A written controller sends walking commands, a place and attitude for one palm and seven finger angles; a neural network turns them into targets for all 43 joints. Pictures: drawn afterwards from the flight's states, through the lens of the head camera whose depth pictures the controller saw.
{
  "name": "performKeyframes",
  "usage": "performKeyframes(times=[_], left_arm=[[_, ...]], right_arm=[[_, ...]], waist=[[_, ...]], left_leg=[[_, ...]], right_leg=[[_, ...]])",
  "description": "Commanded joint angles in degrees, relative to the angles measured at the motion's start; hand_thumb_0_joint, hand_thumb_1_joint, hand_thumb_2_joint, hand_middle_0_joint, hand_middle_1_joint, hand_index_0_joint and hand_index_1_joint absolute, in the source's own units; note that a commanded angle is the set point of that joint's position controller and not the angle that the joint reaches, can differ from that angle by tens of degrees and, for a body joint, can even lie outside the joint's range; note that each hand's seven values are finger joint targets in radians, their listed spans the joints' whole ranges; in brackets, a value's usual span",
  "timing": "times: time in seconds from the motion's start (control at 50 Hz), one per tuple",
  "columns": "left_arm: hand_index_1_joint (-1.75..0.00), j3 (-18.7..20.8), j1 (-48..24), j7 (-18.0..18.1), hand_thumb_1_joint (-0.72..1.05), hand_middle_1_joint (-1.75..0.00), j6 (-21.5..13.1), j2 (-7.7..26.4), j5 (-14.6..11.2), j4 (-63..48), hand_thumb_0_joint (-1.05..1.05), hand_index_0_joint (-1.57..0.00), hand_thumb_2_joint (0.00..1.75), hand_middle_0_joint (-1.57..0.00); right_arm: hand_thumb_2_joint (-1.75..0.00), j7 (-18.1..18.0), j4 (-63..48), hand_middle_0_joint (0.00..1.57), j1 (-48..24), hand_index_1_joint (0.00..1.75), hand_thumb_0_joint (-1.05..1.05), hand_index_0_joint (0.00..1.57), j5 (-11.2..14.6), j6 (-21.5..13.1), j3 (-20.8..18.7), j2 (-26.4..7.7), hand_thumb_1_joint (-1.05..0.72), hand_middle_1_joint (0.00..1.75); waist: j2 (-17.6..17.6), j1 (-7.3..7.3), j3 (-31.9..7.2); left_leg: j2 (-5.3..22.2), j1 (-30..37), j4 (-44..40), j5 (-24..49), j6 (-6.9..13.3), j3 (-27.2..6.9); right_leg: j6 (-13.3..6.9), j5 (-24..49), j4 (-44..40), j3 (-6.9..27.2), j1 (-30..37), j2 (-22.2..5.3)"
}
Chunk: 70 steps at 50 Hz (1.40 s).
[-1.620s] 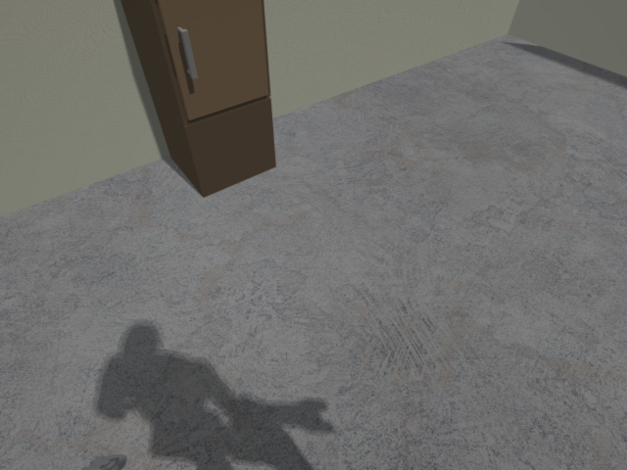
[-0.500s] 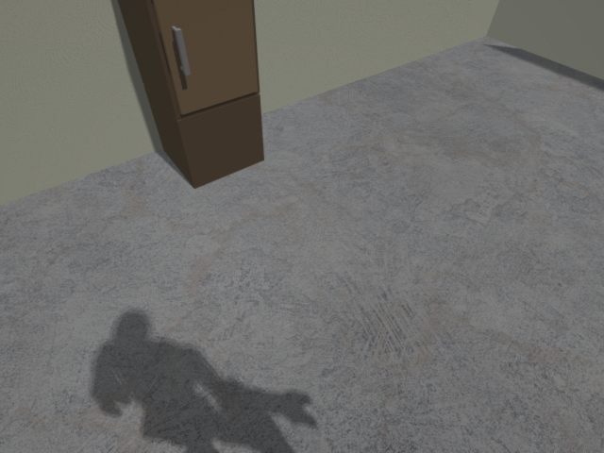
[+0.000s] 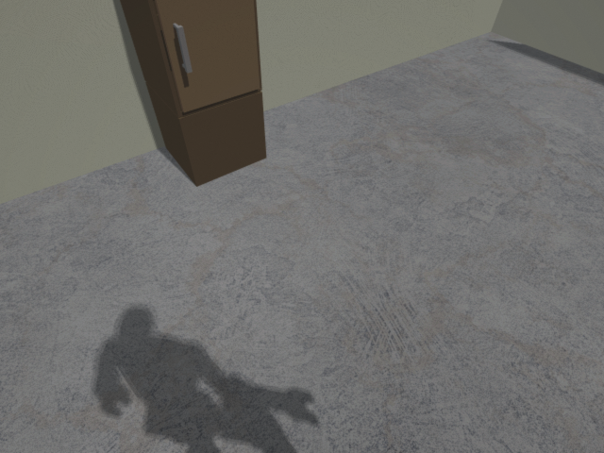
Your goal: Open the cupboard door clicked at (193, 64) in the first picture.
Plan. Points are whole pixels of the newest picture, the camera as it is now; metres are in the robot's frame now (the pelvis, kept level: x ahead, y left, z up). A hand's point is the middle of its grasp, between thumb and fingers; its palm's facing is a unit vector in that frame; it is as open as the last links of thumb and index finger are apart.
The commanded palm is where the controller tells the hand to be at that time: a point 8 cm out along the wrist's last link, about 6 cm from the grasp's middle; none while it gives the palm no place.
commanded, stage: walk to a spot facing it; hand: left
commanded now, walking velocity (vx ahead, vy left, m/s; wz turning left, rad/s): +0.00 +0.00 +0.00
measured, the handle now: (182, 48) +1.41 +0.53 -0.09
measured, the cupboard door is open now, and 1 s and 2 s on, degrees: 0 0 0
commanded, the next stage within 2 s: none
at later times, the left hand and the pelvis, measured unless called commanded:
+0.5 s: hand out of the picture +0.05 +0.18 -0.21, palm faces -0.05 -0.99 -0.14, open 7.3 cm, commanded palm none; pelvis +0.10 +0.01 -0.04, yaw -6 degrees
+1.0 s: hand (256, 323) +0.38 +0.12 -0.19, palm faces -0.17 -0.97 -0.19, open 7.3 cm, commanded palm none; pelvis +0.30 -0.05 -0.01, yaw -11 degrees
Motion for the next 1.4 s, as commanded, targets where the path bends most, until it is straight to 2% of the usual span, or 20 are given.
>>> performKeyframes(times=[0.0,0.16,0.4,0.44,0.46,0.5,0.6,0.66,0.7,0.72,0.74,0.76,0.8,0.9,1.12,1.18,1.2,1.24,1.3,1.38], left_arm=[[-0.30,2.18,-2.14,0.78,0.90,-0.30,-1.34,11.85,-0.13,-3.66,0.00,-0.20,0.90,-0.20],[-0.30,1.93,7.39,-0.53,0.90,-0.30,0.67,4.18,0.64,-2.84,0.00,-0.20,0.90,-0.20],[-0.30,4.66,17.44,0.84,0.90,-0.30,-2.47,1.61,0.44,-0.89,0.00,-0.20,0.90,-0.20],[-0.30,3.54,7.00,0.35,0.90,-0.30,-3.04,-4.19,-0.28,-5.22,0.00,-0.20,0.90,-0.20],[-0.30,3.15,0.31,0.48,0.90,-0.30,-3.88,-3.95,-0.06,-7.54,0.00,-0.20,0.90,-0.20],[-0.30,3.49,-3.79,-0.32,0.90,-0.30,-2.82,-5.55,0.41,-8.16,0.00,-0.20,0.90,-0.20],[-0.30,2.90,-3.28,-2.55,0.90,-0.30,-0.68,-9.13,0.03,-10.39,0.00,-0.20,0.90,-0.20],[-0.30,3.49,9.33,-1.89,0.90,-0.30,-0.91,-7.16,0.25,-6.34,0.00,-0.20,0.90,-0.20],[-0.30,4.73,22.19,-1.03,0.90,-0.30,-1.44,-4.03,1.13,-2.19,0.00,-0.20,0.90,-0.20],[-0.30,5.71,26.64,-0.34,0.90,-0.30,-2.10,0.17,1.45,-1.01,0.00,-0.20,0.90,-0.20],[-0.30,6.42,26.49,0.15,0.90,-0.30,-2.50,4.23,0.94,-1.37,0.00,-0.20,0.90,-0.20],[-0.30,6.96,22.91,0.28,0.90,-0.30,-2.42,5.53,-0.36,-3.05,0.00,-0.20,0.90,-0.20],[-0.30,5.48,11.45,0.86,0.90,-0.30,-2.48,1.46,-0.05,-5.98,0.00,-0.20,0.90,-0.20],[-0.30,4.20,6.36,0.97,0.90,-0.30,-3.41,-1.96,0.68,-5.77,0.00,-0.20,0.90,-0.20],[-0.30,4.48,15.89,0.42,0.90,-0.30,-4.13,-2.28,0.73,-2.25,0.00,-0.20,0.90,-0.20],[-0.30,4.70,14.86,0.51,0.90,-0.30,-3.78,-2.48,0.51,-2.01,0.00,-0.20,0.90,-0.20],[-0.30,4.50,14.58,0.34,0.90,-0.30,-3.86,-4.09,0.25,-2.29,0.00,-0.20,0.90,-0.20],[-0.30,3.83,12.06,0.06,0.90,-0.30,-4.05,-6.22,0.47,-4.95,0.00,-0.20,0.90,-0.20],[-0.30,4.46,7.87,-0.84,0.90,-0.30,-3.30,-7.14,0.95,-3.97,0.00,-0.20,0.90,-0.20],[-0.30,4.60,11.46,-1.14,0.90,-0.30,-1.21,-9.83,1.31,-2.66,0.00,-0.20,0.90,-0.20]], right_arm=[[-0.90,-0.77,-3.56,0.20,-2.73,0.30,0.00,0.20,-0.13,-1.20,-2.09,-12.04,-0.90,0.30],[-0.90,-0.08,-2.86,0.20,4.82,0.30,0.00,0.20,-1.31,0.18,-1.56,-4.94,-0.90,0.30],[-0.90,-1.27,-2.89,0.20,14.20,0.30,0.00,0.20,-0.52,-3.89,-2.14,2.69,-0.90,0.30],[-0.90,-2.17,3.88,0.20,32.63,0.30,0.00,0.20,-1.48,-4.67,-3.98,-2.72,-0.90,0.30],[-0.90,-2.63,6.11,0.20,36.69,0.30,0.00,0.20,-1.58,-4.15,-3.24,-0.95,-0.90,0.30],[-0.90,-2.86,4.35,0.20,32.90,0.30,0.00,0.20,-2.12,-4.15,-2.49,1.69,-0.90,0.30],[-0.90,-2.96,1.37,0.20,21.75,0.30,0.00,0.20,-1.37,-5.26,-1.84,3.18,-0.90,0.30],[-0.90,-2.71,1.88,0.20,20.08,0.30,0.00,0.20,-0.52,-4.87,-3.23,-0.94,-0.90,0.30],[-0.90,-2.26,1.35,0.20,18.16,0.30,0.00,0.20,-0.16,-4.66,-3.81,-1.12,-0.90,0.30],[-0.90,-1.42,1.30,0.20,19.27,0.30,0.00,0.20,0.45,-4.62,-3.60,2.17,-0.90,0.30],[-0.90,-1.34,0.13,0.20,22.41,0.30,0.00,0.20,0.81,-4.64,-3.12,7.25,-0.90,0.30],[-0.90,-1.27,-2.04,0.20,19.50,0.30,0.00,0.20,0.74,-3.99,-3.08,7.13,-0.90,0.30],[-0.90,-0.68,-3.43,0.20,15.39,0.30,0.00,0.20,-0.75,-3.08,-3.39,6.21,-0.90,0.30],[-0.90,-0.02,-2.24,0.20,20.17,0.30,0.00,0.20,-1.63,-0.06,-3.24,8.91,-0.90,0.30],[-0.90,1.59,-9.82,0.20,1.50,0.30,0.00,0.20,-1.12,-2.24,-3.69,7.92,-0.90,0.30],[-0.90,0.98,-7.67,0.20,7.93,0.30,0.00,0.20,-1.14,-3.19,-4.00,6.39,-0.90,0.30],[-0.90,0.37,-5.10,0.20,15.29,0.30,0.00,0.20,-1.36,-3.77,-4.56,3.75,-0.90,0.30],[-0.90,-0.76,-1.60,0.20,27.11,0.30,0.00,0.20,-1.91,-3.50,-6.05,-3.50,-0.90,0.30],[-0.90,-1.24,-3.58,0.20,17.81,0.30,0.00,0.20,-1.43,-4.05,-4.02,3.58,-0.90,0.30],[-0.90,-1.77,-3.17,0.20,16.41,0.30,0.00,0.20,-1.07,-5.32,-3.50,6.12,-0.90,0.30]], waist=[[-0.29,-0.10,-3.61],[-0.85,0.46,5.79],[-4.07,-2.34,-0.18],[19.30,-10.15,-1.05],[16.78,-10.55,4.19],[5.00,-8.14,11.35],[8.24,-0.24,14.45],[6.68,5.17,3.64],[5.97,10.49,-3.27],[-0.53,11.84,-5.93],[-10.82,8.76,-9.35],[-8.86,7.69,-8.18],[-3.86,3.16,1.56],[-2.54,-3.53,0.95],[-3.44,1.80,4.31],[-0.14,-1.82,1.64],[4.82,-4.76,-2.37],[20.46,-8.29,-6.63],[3.36,-3.71,2.78],[4.78,-0.09,1.75]], left_leg=[[6.64,0.66,-2.85,10.53,1.88,-5.00],[5.93,-8.45,0.44,-21.79,2.36,-3.26],[3.54,-6.46,16.43,-3.96,1.83,6.29],[18.43,21.51,2.68,27.51,8.05,-14.59],[24.34,25.44,1.02,43.02,11.08,-19.41],[24.27,17.07,-0.19,34.29,11.27,-13.93],[14.49,-0.55,-11.35,21.38,6.82,5.14],[13.72,3.84,1.89,47.50,6.65,9.97],[11.21,-0.41,20.73,43.62,4.35,12.33],[8.28,-8.99,36.99,24.95,3.27,11.56],[1.98,-19.64,55.40,-15.90,1.98,8.29],[2.84,-23.17,63.26,-18.23,3.15,2.94],[7.90,-25.42,62.59,-9.84,2.76,-0.06],[9.71,-17.88,46.32,-5.40,0.06,3.20],[7.36,-19.41,18.48,-2.03,-0.21,6.94],[5.22,-5.79,8.47,-1.42,0.34,9.23],[7.87,6.47,4.14,-2.08,1.97,4.98],[27.40,19.00,-7.68,-5.84,9.34,-22.64],[23.67,4.88,-9.46,-1.79,8.67,-11.15],[17.95,2.49,-9.71,12.98,6.36,3.49]], right_leg=[[-1.71,9.77,-3.26,5.50,0.13,-6.83],[-3.62,-22.12,-1.38,9.34,-9.53,-3.66],[-10.16,18.85,13.44,16.04,-3.58,-9.19],[-3.14,4.37,45.49,-3.03,-32.43,2.93],[-2.86,-18.45,51.48,-1.20,-43.80,1.80],[-3.54,-17.06,53.34,0.95,-46.00,-3.64],[-2.99,-3.26,27.83,-7.14,-27.25,-4.05],[-5.38,2.00,21.36,-11.55,-7.79,2.43],[-6.45,6.52,15.18,-10.95,8.38,3.13],[-9.11,7.47,11.11,-2.39,16.12,-4.34],[-15.37,5.81,4.67,21.84,19.27,-19.18],[-18.26,-4.27,-5.30,33.03,13.24,-24.69],[-15.50,-21.26,-9.98,27.61,-4.60,-22.29],[-10.29,-13.52,-11.78,8.90,-19.18,-14.04],[-10.73,-5.18,-10.22,8.14,-4.72,-14.37],[-8.36,1.43,-0.91,4.08,-6.17,-11.44],[-6.27,6.08,11.42,0.56,-11.20,-7.56],[-2.33,-19.20,43.05,-3.63,-30.98,0.83],[-1.87,-7.32,50.48,0.38,-32.79,-6.06],[0.03,-0.14,47.11,-1.04,-30.12,-6.67]])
